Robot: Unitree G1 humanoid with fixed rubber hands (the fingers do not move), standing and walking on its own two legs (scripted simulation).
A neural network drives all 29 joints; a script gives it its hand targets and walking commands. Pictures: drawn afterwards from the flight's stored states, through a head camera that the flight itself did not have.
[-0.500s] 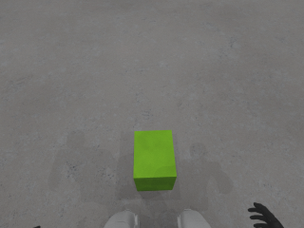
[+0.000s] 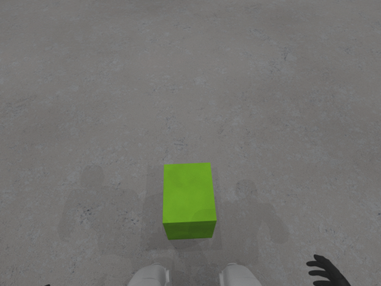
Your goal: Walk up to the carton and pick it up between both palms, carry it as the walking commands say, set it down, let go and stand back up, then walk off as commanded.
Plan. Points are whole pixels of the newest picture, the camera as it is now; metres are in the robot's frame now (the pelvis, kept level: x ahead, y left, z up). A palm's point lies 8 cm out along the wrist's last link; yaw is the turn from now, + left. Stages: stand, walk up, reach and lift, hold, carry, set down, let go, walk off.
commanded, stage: walk up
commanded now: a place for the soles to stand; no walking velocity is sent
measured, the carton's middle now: (188, 202) +0.50 +0.02 -0.59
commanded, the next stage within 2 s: reach and lift in 0.42 s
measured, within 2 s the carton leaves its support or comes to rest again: neither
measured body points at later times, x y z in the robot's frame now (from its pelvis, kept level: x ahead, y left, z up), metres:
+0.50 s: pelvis +0.00 +0.00 +0.00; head +0.05 -0.01 +0.45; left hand +0.07 +0.33 -0.09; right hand +0.13 -0.30 -0.11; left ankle +0.03 +0.09 -0.70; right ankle +0.02 -0.16 -0.69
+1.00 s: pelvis -0.01 -0.01 -0.01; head +0.16 -0.01 +0.41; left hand +0.19 +0.28 -0.14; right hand +0.22 -0.26 -0.14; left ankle +0.03 +0.09 -0.69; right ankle +0.02 -0.16 -0.69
